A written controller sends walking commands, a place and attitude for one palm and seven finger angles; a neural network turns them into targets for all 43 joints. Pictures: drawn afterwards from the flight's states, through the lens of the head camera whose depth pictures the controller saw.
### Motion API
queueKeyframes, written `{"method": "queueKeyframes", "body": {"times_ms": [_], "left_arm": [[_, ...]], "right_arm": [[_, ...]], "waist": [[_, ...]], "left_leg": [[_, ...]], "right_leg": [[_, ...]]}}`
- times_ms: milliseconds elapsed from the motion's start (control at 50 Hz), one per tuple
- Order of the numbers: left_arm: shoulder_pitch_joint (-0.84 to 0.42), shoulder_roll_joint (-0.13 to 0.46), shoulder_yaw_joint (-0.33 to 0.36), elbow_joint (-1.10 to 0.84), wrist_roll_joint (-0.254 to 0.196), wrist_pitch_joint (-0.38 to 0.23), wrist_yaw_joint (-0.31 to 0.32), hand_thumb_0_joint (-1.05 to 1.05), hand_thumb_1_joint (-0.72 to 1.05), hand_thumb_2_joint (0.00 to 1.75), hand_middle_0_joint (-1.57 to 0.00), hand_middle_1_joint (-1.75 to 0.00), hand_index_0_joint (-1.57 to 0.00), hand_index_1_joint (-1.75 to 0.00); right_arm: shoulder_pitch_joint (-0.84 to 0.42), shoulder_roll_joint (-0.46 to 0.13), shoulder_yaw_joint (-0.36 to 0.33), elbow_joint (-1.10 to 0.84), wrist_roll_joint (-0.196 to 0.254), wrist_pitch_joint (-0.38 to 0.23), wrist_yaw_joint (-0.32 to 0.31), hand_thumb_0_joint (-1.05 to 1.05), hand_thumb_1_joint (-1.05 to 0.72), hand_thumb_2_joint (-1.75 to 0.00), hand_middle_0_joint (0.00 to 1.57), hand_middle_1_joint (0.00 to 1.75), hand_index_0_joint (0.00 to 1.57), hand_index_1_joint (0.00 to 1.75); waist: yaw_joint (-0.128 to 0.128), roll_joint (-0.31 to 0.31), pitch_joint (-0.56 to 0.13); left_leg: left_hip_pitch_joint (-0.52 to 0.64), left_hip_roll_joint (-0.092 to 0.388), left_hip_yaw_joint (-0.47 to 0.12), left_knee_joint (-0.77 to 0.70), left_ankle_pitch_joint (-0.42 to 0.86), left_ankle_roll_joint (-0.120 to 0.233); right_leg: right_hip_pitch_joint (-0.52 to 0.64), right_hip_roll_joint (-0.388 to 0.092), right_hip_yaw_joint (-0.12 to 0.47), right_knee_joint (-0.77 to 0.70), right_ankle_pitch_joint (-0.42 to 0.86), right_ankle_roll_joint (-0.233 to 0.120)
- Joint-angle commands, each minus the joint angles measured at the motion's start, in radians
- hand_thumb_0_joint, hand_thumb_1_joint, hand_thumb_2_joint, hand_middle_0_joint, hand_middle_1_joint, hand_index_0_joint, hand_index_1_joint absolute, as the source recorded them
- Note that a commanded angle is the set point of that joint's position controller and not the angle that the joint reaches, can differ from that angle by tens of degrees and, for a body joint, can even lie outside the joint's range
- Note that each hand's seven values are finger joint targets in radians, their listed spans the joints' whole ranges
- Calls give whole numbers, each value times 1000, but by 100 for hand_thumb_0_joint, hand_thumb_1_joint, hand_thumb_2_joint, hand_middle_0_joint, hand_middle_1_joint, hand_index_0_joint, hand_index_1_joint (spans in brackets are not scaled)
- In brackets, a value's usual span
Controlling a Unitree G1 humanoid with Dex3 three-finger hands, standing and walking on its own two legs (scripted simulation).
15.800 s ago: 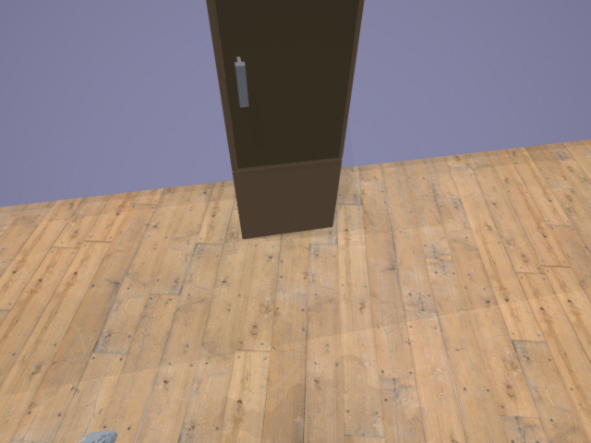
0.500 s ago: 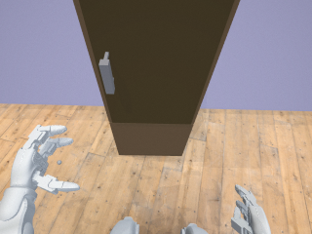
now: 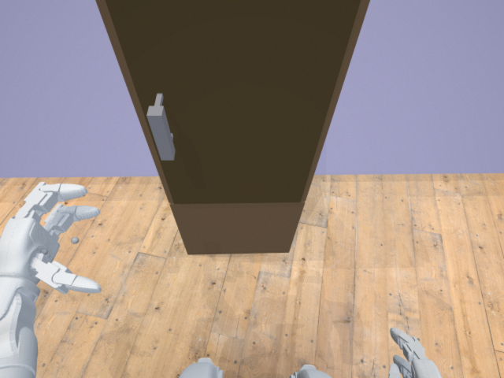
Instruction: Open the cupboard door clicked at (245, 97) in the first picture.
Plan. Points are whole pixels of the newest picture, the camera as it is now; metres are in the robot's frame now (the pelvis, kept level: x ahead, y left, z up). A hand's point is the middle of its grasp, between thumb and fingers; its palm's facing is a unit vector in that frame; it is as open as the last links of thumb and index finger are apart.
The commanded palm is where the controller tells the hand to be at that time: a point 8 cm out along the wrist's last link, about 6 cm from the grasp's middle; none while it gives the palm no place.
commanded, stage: raise the hand with hooked fingers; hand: left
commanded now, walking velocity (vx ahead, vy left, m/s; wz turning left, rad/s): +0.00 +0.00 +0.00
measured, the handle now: (163, 127) +0.55 +0.21 +0.04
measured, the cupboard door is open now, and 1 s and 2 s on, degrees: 0 0 0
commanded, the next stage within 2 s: move the hooked fingers beside the handle in 0.34 s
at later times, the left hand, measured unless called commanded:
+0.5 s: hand (82, 246) +0.28 +0.26 +0.06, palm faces +0.09 -1.00 -0.03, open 14.0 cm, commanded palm +0.27 +0.31 +0.06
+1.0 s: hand (107, 201) +0.36 +0.25 +0.05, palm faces +0.08 -1.00 -0.02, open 14.0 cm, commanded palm +0.34 +0.31 +0.05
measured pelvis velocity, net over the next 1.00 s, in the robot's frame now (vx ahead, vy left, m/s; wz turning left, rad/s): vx -0.01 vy -0.01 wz -0.01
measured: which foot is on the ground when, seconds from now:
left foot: down 0.00-1.00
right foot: down 0.00-1.00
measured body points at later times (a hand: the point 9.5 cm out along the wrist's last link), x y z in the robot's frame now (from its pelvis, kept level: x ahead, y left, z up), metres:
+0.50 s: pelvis -0.01 -0.01 +0.00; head +0.05 -0.01 +0.45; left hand +0.27 +0.31 +0.06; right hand +0.15 -0.26 -0.09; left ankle +0.01 +0.11 -0.69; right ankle +0.01 -0.12 -0.69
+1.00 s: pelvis -0.01 -0.01 -0.01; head +0.07 +0.00 +0.44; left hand +0.35 +0.31 +0.06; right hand +0.09 -0.28 -0.11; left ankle +0.01 +0.11 -0.69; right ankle +0.01 -0.12 -0.69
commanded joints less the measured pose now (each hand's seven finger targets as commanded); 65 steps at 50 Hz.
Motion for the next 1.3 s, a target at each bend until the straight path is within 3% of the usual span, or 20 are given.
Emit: {"method": "queueKeyframes", "body": {"times_ms": [0,160,380,420,440,520,620,640,680,760,840,880,940,960,1020,1100,1120,1160,1220,1280], "left_arm": [[-155,246,98,-187,-20,-77,13,0,-50,30,-30,-120,-30,-120],[-172,239,90,-198,-10,-114,26,0,-50,30,-30,-120,-30,-120],[-199,230,80,-140,-21,-101,3,0,-50,30,-30,-120,-30,-120],[-203,223,72,-150,-16,-104,2,0,-50,30,-30,-120,-30,-120],[-247,210,53,-143,-11,-102,4,0,-50,30,-30,-120,-30,-120],[-378,256,71,-96,5,-113,15,0,-50,30,-30,-120,-30,-120],[-409,242,42,-68,20,-112,10,0,-50,30,-30,-120,-30,-120],[-397,274,74,-42,22,-108,15,0,-50,30,-30,-120,-30,-120],[-419,266,62,-10,24,-100,20,0,-50,30,-30,-120,-30,-120],[-502,265,51,31,44,-98,40,0,-50,30,-30,-120,-30,-120],[-540,294,69,72,60,-113,52,0,-50,30,-30,-120,-30,-120],[-576,328,95,114,60,-118,54,0,-50,30,-30,-120,-30,-120],[-637,333,85,150,79,-125,48,0,-50,30,-30,-120,-30,-120],[-637,362,111,160,80,-130,50,0,-50,30,-30,-120,-30,-120],[-674,351,92,184,83,-137,40,0,-50,30,-30,-120,-30,-120],[-685,381,119,247,85,-140,30,0,-50,30,-30,-120,-30,-120],[-716,400,125,258,89,-140,31,0,-50,30,-30,-120,-30,-120],[-753,381,99,287,100,-138,28,0,-50,30,-30,-120,-30,-120],[-825,389,91,295,111,-150,33,0,-50,30,-30,-120,-30,-120],[-885,395,83,323,119,-159,41,0,-50,30,-30,-120,-30,-120]], "right_arm": [[-14,-148,-62,-142,4,-48,-3,0,-90,-90,20,30,20,30],[-22,-138,-62,-139,6,-43,-6,0,-90,-90,20,30,20,30],[-31,-139,-54,-137,8,-41,-15,0,-90,-90,20,30,20,30],[-36,-136,-54,-137,11,-41,-15,0,-90,-90,20,30,20,30],[-36,-135,-52,-133,11,-42,-17,0,-90,-90,20,30,20,30],[-24,-138,-50,-106,9,-41,-27,0,-90,-90,20,30,20,30],[-8,-137,-53,-101,7,-38,-24,0,-90,-90,20,30,20,30],[-5,-140,-55,-98,7,-34,-23,0,-90,-90,20,30,20,30],[1,-143,-52,-102,7,-26,-21,0,-90,-90,20,30,20,30],[13,-142,-56,-95,8,-10,-17,0,-90,-90,20,30,20,30],[35,-147,-59,-91,4,7,-12,0,-90,-90,20,30,20,30],[48,-153,-59,-84,2,17,-13,0,-90,-90,20,30,20,30],[59,-150,-59,-78,1,30,-11,0,-90,-90,20,30,20,30],[67,-153,-63,-73,-1,34,-10,0,-90,-90,20,30,20,30],[81,-154,-64,-69,-1,48,-7,0,-90,-90,20,30,20,30],[100,-160,-67,-64,-3,65,-5,0,-90,-90,20,30,20,30],[104,-163,-67,-58,-4,71,-5,0,-90,-90,20,30,20,30],[106,-160,-65,-60,-3,79,-3,0,-90,-90,20,30,20,30],[122,-163,-69,-51,-6,90,-3,0,-90,-90,20,30,20,30],[136,-168,-68,-43,-9,101,-3,0,-90,-90,20,30,20,30]], "waist": [[21,67,-255],[15,73,-263],[7,22,-222],[9,46,-235],[-4,42,-229],[-17,51,-233],[-11,73,-296],[-2,67,-292],[-7,39,-273],[-20,62,-275],[-17,56,-307],[-20,13,-308],[-28,65,-327],[-24,55,-337],[-38,63,-358],[-32,69,-371],[-41,50,-363],[-48,76,-341],[-58,97,-374],[-74,78,-388]], "left_leg": [[155,-49,-50,-147,294,-5],[150,-51,-41,-149,252,0],[118,-53,-39,-139,224,5],[123,-53,-38,-142,216,4],[125,-52,-40,-140,205,4],[112,-50,-44,-128,185,3],[138,-49,-42,-120,241,3],[127,-48,-43,-122,242,2],[110,-47,-48,-123,243,2],[104,-46,-41,-124,217,2],[96,-44,-39,-114,235,3],[65,-44,-39,-104,237,6],[68,-45,-33,-97,246,6],[71,-42,-35,-94,255,7],[75,-39,-33,-84,277,9],[73,-39,-33,-76,291,9],[60,-37,-36,-74,287,10],[53,-37,-36,-74,260,9],[84,-33,-44,-63,282,10],[88,-28,-55,-49,293,12]], "right_leg": [[154,60,45,-92,226,-22],[172,54,62,-105,200,-18],[172,54,78,-115,190,-16],[173,49,79,-117,182,-14],[154,50,76,-115,173,-13],[139,49,88,-109,150,-13],[152,49,84,-91,216,-14],[158,48,83,-92,214,-16],[148,53,75,-84,213,-18],[124,49,78,-88,191,-13],[133,52,81,-76,212,-14],[154,55,89,-72,221,-14],[139,51,90,-62,237,-13],[143,54,91,-63,243,-12],[130,58,90,-52,269,-11],[123,62,90,-46,277,-15],[121,61,89,-46,278,-12],[87,61,85,-46,245,-13],[55,65,80,-34,247,-15],[24,70,73,-20,242,-16]]}}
